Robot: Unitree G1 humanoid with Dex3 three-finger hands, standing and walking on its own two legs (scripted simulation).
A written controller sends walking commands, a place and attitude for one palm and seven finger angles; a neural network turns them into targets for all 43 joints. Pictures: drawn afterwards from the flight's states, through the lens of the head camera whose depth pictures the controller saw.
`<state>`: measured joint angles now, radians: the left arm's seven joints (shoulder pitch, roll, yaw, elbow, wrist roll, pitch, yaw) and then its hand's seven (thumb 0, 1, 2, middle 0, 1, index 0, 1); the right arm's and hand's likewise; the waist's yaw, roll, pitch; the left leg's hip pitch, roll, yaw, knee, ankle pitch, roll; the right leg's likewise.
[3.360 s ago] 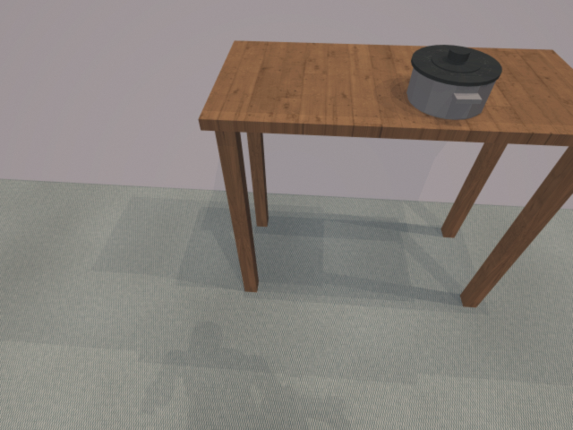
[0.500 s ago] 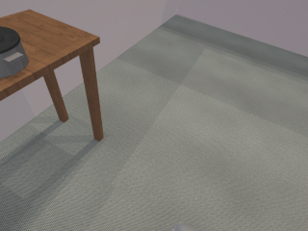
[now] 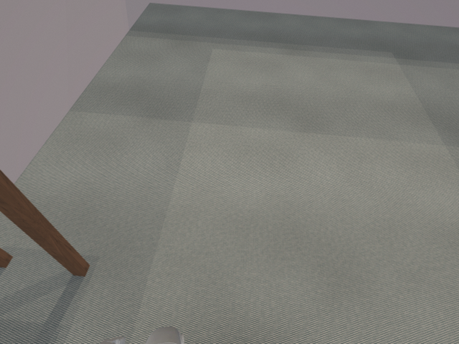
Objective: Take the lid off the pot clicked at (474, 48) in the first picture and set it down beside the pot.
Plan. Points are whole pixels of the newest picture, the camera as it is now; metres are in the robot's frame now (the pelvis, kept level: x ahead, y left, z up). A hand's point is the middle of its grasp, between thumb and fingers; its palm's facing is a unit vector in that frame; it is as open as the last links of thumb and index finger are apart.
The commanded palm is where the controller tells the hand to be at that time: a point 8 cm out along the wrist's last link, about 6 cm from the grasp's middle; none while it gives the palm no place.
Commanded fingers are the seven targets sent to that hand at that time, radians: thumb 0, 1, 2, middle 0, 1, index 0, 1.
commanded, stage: walk to a spot facing it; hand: left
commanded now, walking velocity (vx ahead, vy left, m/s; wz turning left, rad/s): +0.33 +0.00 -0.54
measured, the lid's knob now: out of the picture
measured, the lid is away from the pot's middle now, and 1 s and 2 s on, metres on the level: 0.01 0.01 0.01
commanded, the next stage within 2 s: none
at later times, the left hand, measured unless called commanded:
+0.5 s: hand (100, 299) +0.23 +0.28 -0.16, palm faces -0.17 -0.96 -0.21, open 7.4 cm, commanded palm none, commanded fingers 0.00 0.90 0.90 -0.20 -0.30 -0.20 -0.30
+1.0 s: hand (187, 203) +0.46 +0.11 -0.13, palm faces -0.56 -0.78 -0.28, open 7.4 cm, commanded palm none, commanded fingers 0.00 0.90 0.90 -0.20 -0.30 -0.20 -0.30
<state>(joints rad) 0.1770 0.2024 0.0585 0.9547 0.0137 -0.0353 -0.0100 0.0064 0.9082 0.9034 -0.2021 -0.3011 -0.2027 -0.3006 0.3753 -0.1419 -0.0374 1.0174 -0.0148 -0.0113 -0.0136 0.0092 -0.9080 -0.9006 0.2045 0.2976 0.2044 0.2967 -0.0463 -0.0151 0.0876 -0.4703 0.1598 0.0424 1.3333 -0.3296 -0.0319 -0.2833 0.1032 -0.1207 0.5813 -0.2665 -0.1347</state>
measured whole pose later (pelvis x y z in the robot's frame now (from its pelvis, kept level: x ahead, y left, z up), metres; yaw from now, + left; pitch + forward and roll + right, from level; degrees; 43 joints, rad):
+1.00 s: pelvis +0.24 +0.02 +0.01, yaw -36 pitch +0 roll +2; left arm 0.12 0.19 0.06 0.88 0.02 0.02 0.00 0.01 0.90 0.90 -0.20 -0.30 -0.20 -0.30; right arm 0.22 -0.24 -0.06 0.91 -0.02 0.06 -0.01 0.01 -0.91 -0.90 0.20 0.30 0.20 0.30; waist -0.03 0.04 0.09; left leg -0.50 0.13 0.05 1.12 -0.37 -0.09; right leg -0.34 0.02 -0.03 0.54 -0.20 -0.06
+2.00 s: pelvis +0.23 +0.02 +0.02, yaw -69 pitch +0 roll +1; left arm 0.28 0.16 0.05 0.94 0.02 -0.02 -0.01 0.01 0.90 0.90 -0.21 -0.30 -0.21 -0.30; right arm 0.20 -0.26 -0.08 0.94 -0.03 0.04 0.01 0.00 -0.91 -0.90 0.20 0.30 0.20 0.30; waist 0.00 0.04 0.04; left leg -0.52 0.12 0.01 1.05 -0.26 -0.10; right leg -0.17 0.07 0.03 0.40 -0.23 -0.08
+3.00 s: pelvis +0.33 -0.04 +0.02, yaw -51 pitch +2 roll -2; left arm 0.10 0.24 0.08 0.92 0.01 0.06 0.03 0.01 0.91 0.90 -0.20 -0.30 -0.20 -0.30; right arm 0.32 -0.20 -0.08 0.99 -0.02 0.04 -0.01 0.00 -0.90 -0.90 0.21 0.30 0.21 0.30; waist -0.07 0.02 0.04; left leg -0.30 -0.17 -0.25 0.38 -0.08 0.09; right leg -0.43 0.02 0.08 0.87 -0.37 0.09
